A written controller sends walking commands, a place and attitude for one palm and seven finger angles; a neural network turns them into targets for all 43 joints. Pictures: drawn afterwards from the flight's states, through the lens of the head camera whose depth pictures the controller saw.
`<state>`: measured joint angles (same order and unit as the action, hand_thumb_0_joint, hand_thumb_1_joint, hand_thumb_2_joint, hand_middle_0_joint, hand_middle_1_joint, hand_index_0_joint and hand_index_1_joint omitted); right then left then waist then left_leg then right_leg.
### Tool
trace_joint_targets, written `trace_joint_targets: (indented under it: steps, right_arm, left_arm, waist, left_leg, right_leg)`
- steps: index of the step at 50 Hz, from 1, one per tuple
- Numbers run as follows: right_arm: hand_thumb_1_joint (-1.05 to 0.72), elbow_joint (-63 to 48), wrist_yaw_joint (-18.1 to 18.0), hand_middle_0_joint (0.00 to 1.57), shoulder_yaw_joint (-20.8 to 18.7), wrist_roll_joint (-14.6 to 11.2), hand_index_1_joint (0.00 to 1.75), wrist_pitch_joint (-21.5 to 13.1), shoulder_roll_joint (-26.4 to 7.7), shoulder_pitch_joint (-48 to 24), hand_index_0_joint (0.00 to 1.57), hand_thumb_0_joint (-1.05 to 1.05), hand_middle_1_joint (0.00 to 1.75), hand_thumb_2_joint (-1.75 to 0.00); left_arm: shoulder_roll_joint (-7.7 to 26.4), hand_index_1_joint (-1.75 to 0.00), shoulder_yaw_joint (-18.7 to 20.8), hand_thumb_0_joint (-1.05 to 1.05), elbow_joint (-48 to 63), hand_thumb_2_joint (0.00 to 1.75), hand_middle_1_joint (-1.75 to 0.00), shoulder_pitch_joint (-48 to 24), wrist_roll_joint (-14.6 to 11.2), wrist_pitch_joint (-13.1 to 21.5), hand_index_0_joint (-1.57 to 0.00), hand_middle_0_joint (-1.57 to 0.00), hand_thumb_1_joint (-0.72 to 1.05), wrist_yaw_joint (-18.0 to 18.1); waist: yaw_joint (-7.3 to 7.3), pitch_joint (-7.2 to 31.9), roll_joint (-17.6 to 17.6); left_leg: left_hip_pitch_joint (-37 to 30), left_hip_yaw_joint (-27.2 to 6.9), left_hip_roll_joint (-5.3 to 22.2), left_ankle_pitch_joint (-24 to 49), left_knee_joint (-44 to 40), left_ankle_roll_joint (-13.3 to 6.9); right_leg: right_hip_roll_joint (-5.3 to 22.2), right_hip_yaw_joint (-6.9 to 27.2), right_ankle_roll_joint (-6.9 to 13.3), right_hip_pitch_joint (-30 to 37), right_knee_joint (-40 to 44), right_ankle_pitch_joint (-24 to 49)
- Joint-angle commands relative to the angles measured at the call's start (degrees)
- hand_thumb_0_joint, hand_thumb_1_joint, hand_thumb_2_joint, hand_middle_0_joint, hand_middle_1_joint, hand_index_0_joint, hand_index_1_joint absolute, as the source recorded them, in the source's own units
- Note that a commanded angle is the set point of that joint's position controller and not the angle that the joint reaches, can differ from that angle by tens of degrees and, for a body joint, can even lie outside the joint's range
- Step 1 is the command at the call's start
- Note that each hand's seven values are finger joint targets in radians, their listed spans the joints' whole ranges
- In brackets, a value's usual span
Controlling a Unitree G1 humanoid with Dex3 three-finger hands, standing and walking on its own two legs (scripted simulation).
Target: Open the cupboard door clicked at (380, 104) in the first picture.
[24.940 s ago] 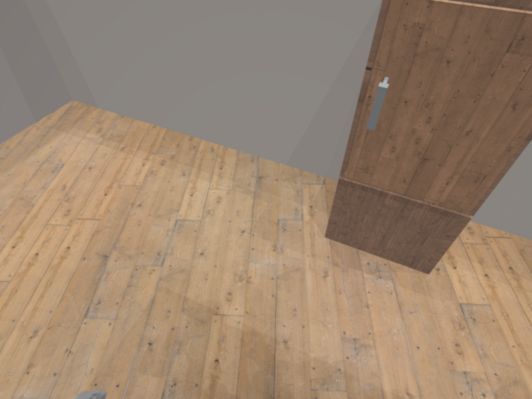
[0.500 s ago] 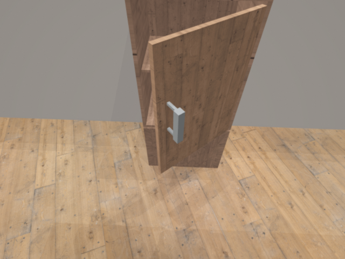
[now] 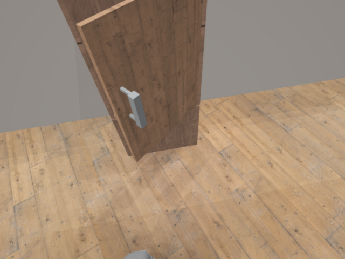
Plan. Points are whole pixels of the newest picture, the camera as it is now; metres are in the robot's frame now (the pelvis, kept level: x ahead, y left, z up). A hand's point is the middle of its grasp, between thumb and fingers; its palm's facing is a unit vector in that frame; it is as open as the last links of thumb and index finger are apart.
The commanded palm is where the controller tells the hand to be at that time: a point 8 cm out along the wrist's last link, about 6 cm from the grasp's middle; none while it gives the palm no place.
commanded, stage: walk to a spot facing it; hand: left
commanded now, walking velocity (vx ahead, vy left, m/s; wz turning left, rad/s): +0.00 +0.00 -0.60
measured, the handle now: (133, 107) +0.52 +0.17 +0.00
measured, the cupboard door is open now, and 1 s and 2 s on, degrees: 39 39 39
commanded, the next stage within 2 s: none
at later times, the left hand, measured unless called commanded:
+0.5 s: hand out of the picture +0.07 +0.19 -0.15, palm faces -0.15 -0.96 -0.24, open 7.4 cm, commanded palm none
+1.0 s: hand (134, 211) +0.25 +0.14 -0.14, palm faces -0.57 -0.78 -0.24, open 7.4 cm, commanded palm none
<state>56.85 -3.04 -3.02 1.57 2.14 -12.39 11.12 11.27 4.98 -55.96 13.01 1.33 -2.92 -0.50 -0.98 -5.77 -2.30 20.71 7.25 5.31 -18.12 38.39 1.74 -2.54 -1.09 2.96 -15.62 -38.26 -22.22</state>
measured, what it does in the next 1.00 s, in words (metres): steps on the spot, turning right: left foot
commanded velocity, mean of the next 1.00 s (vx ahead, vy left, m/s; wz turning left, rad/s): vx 0.00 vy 0.00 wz -0.60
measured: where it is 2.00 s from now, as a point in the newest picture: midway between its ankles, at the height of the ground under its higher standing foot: outside the picture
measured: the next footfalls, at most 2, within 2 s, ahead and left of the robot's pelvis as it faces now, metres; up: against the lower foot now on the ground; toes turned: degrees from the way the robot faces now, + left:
left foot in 0.64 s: +0.11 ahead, +0.13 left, +0.00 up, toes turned -23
right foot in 1.04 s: -0.02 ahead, -0.09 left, +0.00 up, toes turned -40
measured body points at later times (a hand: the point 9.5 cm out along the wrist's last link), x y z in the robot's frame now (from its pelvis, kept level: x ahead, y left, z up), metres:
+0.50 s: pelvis +0.01 +0.01 +0.02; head +0.07 -0.01 +0.47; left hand +0.08 +0.24 -0.13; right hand +0.11 -0.27 -0.11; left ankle +0.04 +0.15 -0.66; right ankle -0.03 -0.07 -0.72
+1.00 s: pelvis +0.03 +0.04 +0.01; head +0.08 +0.01 +0.46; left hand +0.28 +0.19 -0.12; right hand -0.11 -0.19 -0.13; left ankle +0.07 +0.15 -0.72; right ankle -0.04 -0.08 -0.70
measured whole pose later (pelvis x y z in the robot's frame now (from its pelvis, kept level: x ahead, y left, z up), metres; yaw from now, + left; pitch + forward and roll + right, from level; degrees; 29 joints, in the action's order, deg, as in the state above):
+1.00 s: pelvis +0.03 +0.04 +0.01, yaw -35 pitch +1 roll -2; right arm 52.2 -1.9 -1.9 1.8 1.0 -13.8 16.3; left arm 15.4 4.3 -50.5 5.9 1.2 -3.7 -2.3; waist 1.7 -6.6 -1.0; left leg 13.6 9.7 7.1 -19.3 32.5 0.8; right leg 1.6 -3.5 -1.1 -21.6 -42.3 -22.6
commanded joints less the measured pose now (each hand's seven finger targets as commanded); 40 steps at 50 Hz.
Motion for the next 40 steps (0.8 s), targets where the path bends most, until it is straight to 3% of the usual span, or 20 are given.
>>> trace_joint_targets:
  steps: [1, 2, 3, 4, 6, 8, 10, 21, 23, 26, 28, 29, 30, 31, 32, 33, 34, 36, 37, 40]
  right_arm:
    - [-0.90, -6.68, 0.26, 0.20, -2.16, -0.25, 0.30, 0.11, -5.44, -5.71, 0.20, 0.00, 0.30, -0.90]
    - [-0.90, -6.42, 0.42, 0.20, -2.09, -0.24, 0.30, 0.02, -5.15, -5.12, 0.20, 0.00, 0.30, -0.90]
    - [-0.90, -6.21, 0.52, 0.20, -1.95, -0.24, 0.30, -0.02, -4.49, -4.31, 0.20, 0.00, 0.30, -0.90]
    - [-0.90, -6.19, 0.62, 0.20, -1.80, -0.30, 0.30, 0.00, -3.95, -4.19, 0.20, 0.00, 0.30, -0.90]
    - [-0.90, -6.58, 0.48, 0.20, -1.79, -0.48, 0.30, 0.37, -4.12, -4.74, 0.20, 0.00, 0.30, -0.90]
    - [-0.90, -7.10, 0.37, 0.20, -1.86, -0.59, 0.30, 0.59, -4.46, -5.59, 0.20, 0.00, 0.30, -0.90]
    - [-0.90, -7.73, 0.17, 0.20, -1.80, -0.58, 0.30, 0.74, -4.60, -6.89, 0.20, 0.00, 0.30, -0.90]
    - [-0.90, -12.16, 0.37, 0.20, -1.47, -1.14, 0.30, -0.24, -4.34, -11.71, 0.20, 0.00, 0.30, -0.90]
    - [-0.90, -12.77, 0.46, 0.20, -1.42, -1.33, 0.30, -0.63, -4.10, -11.57, 0.20, 0.00, 0.30, -0.90]
    - [-0.90, -13.19, 0.45, 0.20, -1.24, -1.62, 0.30, -1.17, -3.65, -10.18, 0.20, 0.00, 0.30, -0.90]
    - [-0.90, -12.31, 0.29, 0.20, -1.26, -1.85, 0.30, -1.57, -3.90, -5.75, 0.20, 0.00, 0.30, -0.90]
    - [-0.90, -11.09, 0.07, 0.20, -1.30, -1.83, 0.30, -1.93, -4.91, -1.58, 0.20, 0.00, 0.30, -0.90]
    - [-0.90, -10.60, -0.30, 0.20, -1.83, -1.20, 0.30, -2.52, -8.55, 1.16, 0.20, 0.00, 0.30, -0.90]
    - [-0.90, -11.17, -0.39, 0.20, -2.56, -0.42, 0.30, -2.69, -13.55, 2.89, 0.20, 0.00, 0.30, -0.90]
    - [-0.90, -12.39, -0.61, 0.20, -2.08, -0.13, 0.30, -2.13, -13.55, 2.29, 0.20, 0.00, 0.30, -0.90]
    - [-0.90, -12.32, -0.47, 0.20, -1.50, 0.59, 0.30, -2.39, -12.10, 1.91, 0.20, 0.00, 0.30, -0.90]
    - [-0.90, -11.82, -0.34, 0.20, -0.85, 0.59, 0.30, -2.27, -10.65, 2.02, 0.20, 0.00, 0.30, -0.90]
    - [-0.90, -12.07, -0.26, 0.20, -0.31, 0.28, 0.30, -2.51, -9.20, 0.58, 0.20, 0.00, 0.30, -0.90]
    - [-0.90, -11.94, -0.20, 0.20, -0.29, 0.16, 0.30, -2.61, -9.02, 0.44, 0.20, 0.00, 0.30, -0.90]
    - [-0.90, -10.45, -0.07, 0.20, -0.64, 0.12, 0.30, -2.70, -9.74, 3.45, 0.20, 0.00, 0.30, -0.90]
  left_arm:
    - [11.43, -0.30, 2.34, 0.00, 2.25, 0.90, -0.30, 6.35, 0.22, 1.29, -0.20, -0.20, 0.90, 1.71]
    - [10.24, -0.30, 1.98, 0.00, 2.83, 0.90, -0.30, 4.15, 0.06, 1.53, -0.20, -0.20, 0.90, 1.90]
    - [9.56, -0.30, 2.00, 0.00, 3.17, 0.90, -0.30, 4.02, -0.16, 1.73, -0.20, -0.20, 0.90, 2.18]
    - [9.56, -0.30, 1.82, 0.00, 3.44, 0.90, -0.30, 4.34, -0.21, 1.98, -0.20, -0.20, 0.90, 2.28]
    - [9.46, -0.30, 1.81, 0.00, 3.80, 0.90, -0.30, 5.37, -0.39, 2.11, -0.20, -0.20, 0.90, 2.50]
    - [9.47, -0.30, 1.90, 0.00, 3.79, 0.90, -0.30, 6.30, -0.40, 2.06, -0.20, -0.20, 0.90, 2.63]
    - [9.52, -0.30, 2.07, 0.00, 4.36, 0.90, -0.30, 6.96, -0.34, 1.93, -0.20, -0.20, 0.90, 2.62]
    - [10.72, -0.30, 2.38, 0.00, 5.97, 0.90, -0.30, 8.70, 0.28, 1.99, -0.20, -0.20, 0.90, 2.36]
    - [11.01, -0.30, 2.47, 0.00, 6.37, 0.90, -0.30, 7.94, 0.61, 1.96, -0.20, -0.20, 0.90, 2.46]
    - [11.77, -0.30, 2.59, 0.00, 7.04, 0.90, -0.30, 6.61, 0.50, 1.84, -0.20, -0.20, 0.90, 2.29]
    - [11.48, -0.30, 2.51, 0.00, 7.64, 0.90, -0.30, 3.87, 0.41, 1.70, -0.20, -0.20, 0.90, 2.28]
    - [11.08, -0.30, 2.30, 0.00, 8.13, 0.90, -0.30, 2.12, -0.01, 1.63, -0.20, -0.20, 0.90, 2.15]
    - [8.91, -0.30, 1.89, 0.00, 8.90, 0.90, -0.30, 2.77, -0.61, 1.61, -0.20, -0.20, 0.90, 1.80]
    - [6.70, -0.30, 1.26, 0.00, 9.77, 0.90, -0.30, 4.05, -0.90, 1.76, -0.20, -0.20, 0.90, 0.87]
    - [8.40, -0.30, 1.52, 0.00, 10.34, 0.90, -0.30, 4.08, -0.06, 1.92, -0.20, -0.20, 0.90, 0.34]
    - [8.29, -0.30, 1.59, 0.00, 9.55, 0.90, -0.30, 2.56, 0.70, 1.69, -0.20, -0.20, 0.90, 0.28]
    - [8.75, -0.30, 1.83, 0.00, 8.74, 0.90, -0.30, 1.49, 0.82, 1.49, -0.20, -0.20, 0.90, -0.09]
    - [7.23, -0.30, 1.36, 0.00, 8.44, 0.90, -0.30, 1.21, 0.16, 0.95, -0.20, -0.20, 0.90, -1.00]
    - [6.83, -0.30, 1.11, 0.00, 8.52, 0.90, -0.30, 0.99, -0.06, 0.66, -0.20, -0.20, 0.90, -1.30]
    - [5.94, -0.30, 0.50, 0.00, 9.15, 0.90, -0.30, -1.98, -0.08, 0.36, -0.20, -0.20, 0.90, -1.80]
  waist:
    - [-2.66, 0.87, 14.79]
    - [-1.37, 1.03, 10.57]
    - [-1.00, 3.68, 7.78]
    - [-0.88, 5.15, 7.10]
    - [-0.99, 6.70, 8.10]
    - [-1.25, 7.36, 8.86]
    - [-1.67, 6.68, 8.38]
    - [-2.71, 7.19, 8.75]
    - [-2.43, 7.64, 8.27]
    - [-1.94, 8.42, 8.98]
    - [0.66, 9.08, 7.96]
    - [2.53, 10.86, 6.97]
    - [3.16, 12.07, -1.72]
    - [2.33, 11.96, -15.76]
    - [1.58, 8.49, -8.30]
    - [1.75, 6.61, -7.35]
    - [1.27, 5.62, -7.01]
    - [0.02, 6.74, -7.05]
    - [-0.14, 6.93, -7.74]
    - [1.04, 7.20, -6.48]
  left_leg:
    - [14.92, -8.56, -3.04, -12.16, 25.14, -0.16]
    - [15.71, -9.38, -2.35, -9.32, 27.18, 0.19]
    - [15.40, -9.25, -2.12, -7.57, 27.81, 0.51]
    - [15.40, -9.02, -2.26, -5.97, 27.92, 0.89]
    - [15.51, -9.25, -2.67, -4.34, 27.77, 1.36]
    - [15.86, -9.70, -3.19, -3.37, 27.36, 1.53]
    - [16.37, -10.21, -3.48, -3.17, 27.10, 1.70]
    - [14.02, -11.31, -5.33, -5.57, 19.12, 1.20]
    - [11.56, -11.41, -5.58, -7.08, 15.55, 0.98]
    - [6.75, -11.16, -6.81, -6.34, 8.71, 0.27]
    - [-2.01, -11.72, -6.67, -2.14, -2.63, 0.06]
    - [-11.62, -11.88, -5.52, 3.70, -11.25, -0.26]
    - [-22.36, -21.05, 3.81, 5.86, -18.06, -3.57]
    - [-25.34, -35.50, 19.72, 14.70, -21.35, -10.80]
    - [-17.03, -36.12, 24.27, 15.23, -20.93, -14.91]
    - [-14.41, -35.77, 21.88, 20.82, -20.20, -15.17]
    - [-12.16, -27.65, 17.59, 24.74, -19.26, -12.59]
    - [-12.35, -16.96, 12.31, 29.74, -18.02, -10.15]
    - [-12.70, -13.74, 11.11, 30.60, -17.84, -9.70]
    - [-14.54, -9.81, 11.02, 32.58, -17.10, -9.52]
  right_leg:
    - [18.71, 28.14, 6.23, 6.32, 20.11, 29.29]
    - [16.87, 25.34, 7.56, 8.18, 17.17, 34.97]
    - [15.97, 23.37, 7.09, 10.65, 15.32, 38.58]
    - [14.42, 21.42, 6.34, 13.15, 14.39, 42.07]
    - [13.19, 20.68, 4.75, 15.42, 14.34, 43.99]
    - [12.21, 21.10, 2.78, 16.79, 14.45, 44.39]
    - [11.86, 22.65, 2.63, 16.50, 15.06, 43.27]
    - [11.62, 30.89, 7.47, 15.02, 14.54, 41.36]
    - [12.05, 32.53, 8.70, 13.78, 13.88, 41.09]
    - [10.59, 33.03, 8.36, 11.82, 12.79, 42.46]
    - [8.60, 32.15, 6.15, 6.61, 10.41, 39.56]
    - [6.12, 29.32, 3.69, 1.47, 7.81, 33.92]
    - [0.21, 23.63, 0.60, -9.80, 2.45, 17.96]
    - [-4.83, 11.69, -3.19, -18.42, -10.56, -13.09]
    - [-0.65, 6.64, -4.89, -17.99, -19.72, -14.77]
    - [-0.04, 6.43, -5.47, -19.62, -25.78, -13.37]
    - [1.26, 6.24, -5.77, -18.88, -29.63, -9.18]
    - [2.66, 3.73, -6.45, -18.31, -32.02, -3.58]
    - [3.19, 2.78, -6.67, -18.14, -31.24, -1.96]
    - [4.35, 0.16, -6.89, -16.55, -23.84, -0.98]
